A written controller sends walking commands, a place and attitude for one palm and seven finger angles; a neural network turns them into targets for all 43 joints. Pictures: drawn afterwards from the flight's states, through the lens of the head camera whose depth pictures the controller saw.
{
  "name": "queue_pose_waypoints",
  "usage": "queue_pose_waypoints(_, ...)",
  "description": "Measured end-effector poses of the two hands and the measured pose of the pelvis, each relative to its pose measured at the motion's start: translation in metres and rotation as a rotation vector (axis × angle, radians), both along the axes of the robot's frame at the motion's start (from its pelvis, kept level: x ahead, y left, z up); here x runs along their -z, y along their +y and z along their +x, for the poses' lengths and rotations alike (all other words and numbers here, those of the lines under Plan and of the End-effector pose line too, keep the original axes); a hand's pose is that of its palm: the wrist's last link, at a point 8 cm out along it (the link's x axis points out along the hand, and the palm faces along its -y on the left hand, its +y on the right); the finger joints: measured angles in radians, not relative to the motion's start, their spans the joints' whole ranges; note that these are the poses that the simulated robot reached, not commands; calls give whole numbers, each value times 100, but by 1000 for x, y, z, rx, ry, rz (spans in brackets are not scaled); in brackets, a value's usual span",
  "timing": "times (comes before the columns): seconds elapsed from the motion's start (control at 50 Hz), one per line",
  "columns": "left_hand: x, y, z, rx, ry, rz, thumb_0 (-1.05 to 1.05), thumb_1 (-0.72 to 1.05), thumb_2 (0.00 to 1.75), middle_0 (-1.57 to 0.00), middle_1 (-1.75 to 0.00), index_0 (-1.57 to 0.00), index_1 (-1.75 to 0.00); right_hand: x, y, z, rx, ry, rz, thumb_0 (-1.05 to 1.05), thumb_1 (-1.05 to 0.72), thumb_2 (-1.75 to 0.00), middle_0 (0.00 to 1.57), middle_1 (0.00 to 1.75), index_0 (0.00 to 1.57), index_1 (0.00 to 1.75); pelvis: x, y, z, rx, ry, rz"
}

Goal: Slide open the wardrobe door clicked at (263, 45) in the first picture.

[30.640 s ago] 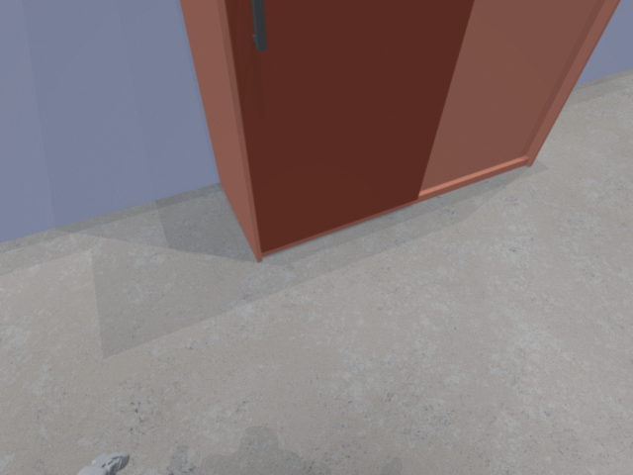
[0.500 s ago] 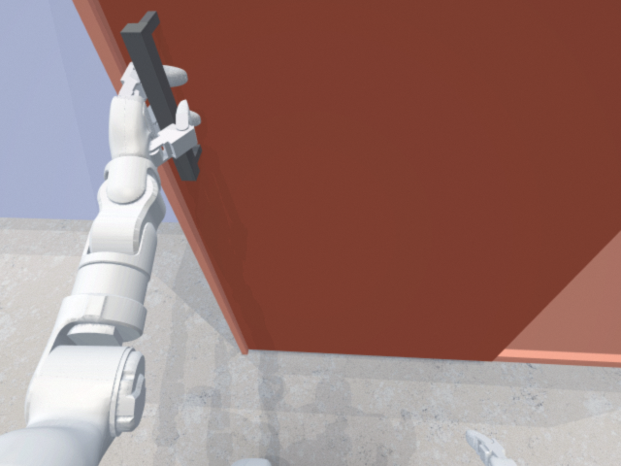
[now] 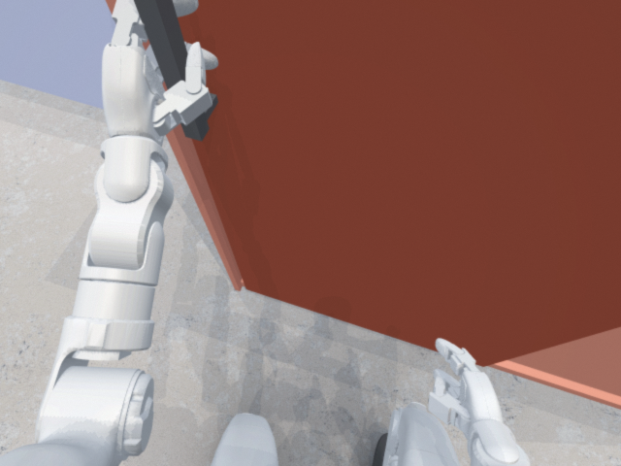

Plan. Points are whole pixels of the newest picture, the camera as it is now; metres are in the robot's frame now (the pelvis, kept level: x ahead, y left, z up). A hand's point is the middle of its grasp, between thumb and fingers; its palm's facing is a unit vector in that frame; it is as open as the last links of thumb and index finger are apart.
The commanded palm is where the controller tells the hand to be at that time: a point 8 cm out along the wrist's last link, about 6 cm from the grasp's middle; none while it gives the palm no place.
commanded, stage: step sideways, sliding the door along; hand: left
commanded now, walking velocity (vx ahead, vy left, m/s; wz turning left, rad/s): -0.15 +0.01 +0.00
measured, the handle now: (183, 47) +0.45 +0.26 +0.19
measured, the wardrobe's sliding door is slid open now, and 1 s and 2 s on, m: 0.02 0.25 0.50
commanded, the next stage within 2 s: none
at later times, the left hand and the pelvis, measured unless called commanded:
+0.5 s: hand (287, 111) +0.40 +0.14 +0.18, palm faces +0.40 -0.92 +0.02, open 7.1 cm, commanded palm +0.36 +0.10 +0.17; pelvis +0.07 -0.08 +0.00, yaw +3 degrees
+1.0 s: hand (432, 153) +0.39 +0.00 +0.18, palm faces +0.41 -0.91 -0.02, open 7.3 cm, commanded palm +0.35 -0.03 +0.17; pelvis +0.07 -0.20 -0.01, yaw -1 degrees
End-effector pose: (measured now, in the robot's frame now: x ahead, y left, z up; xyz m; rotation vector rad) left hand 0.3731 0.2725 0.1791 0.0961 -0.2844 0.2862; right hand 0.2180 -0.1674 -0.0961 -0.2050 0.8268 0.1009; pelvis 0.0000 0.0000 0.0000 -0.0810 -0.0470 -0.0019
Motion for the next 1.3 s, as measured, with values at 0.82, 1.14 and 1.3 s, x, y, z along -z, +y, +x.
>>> queue_pose_waypoints(0.82, 4, -176, -16, -95, -69, -36, 1, 76, 84, -44, -140, -3, -125, -22, -134, 94, -65, -184, 90, 1, -90, -90, 20, 30, 21, 30, -1, -152, 86, 27, -28, 24)
queue_pose_waypoints(1.14, 10, -269, -23, 55, -130, -47, 0, 78, 83, -39, -140, -1, -112, -5, -263, 38, 146, -96, -83, 1, -91, -90, 20, 30, 23, 32, 12, -194, 49, 18, 49, 85)
queue_pose_waypoints(1.3, 6, -302, -23, 247, -99, -8, 1, 71, 79, -42, -140, -4, -118, -15, -271, -42, 225, -10, -90, 1, -91, -90, 20, 30, 21, 31, -1, -206, 28, 86, 12, 10)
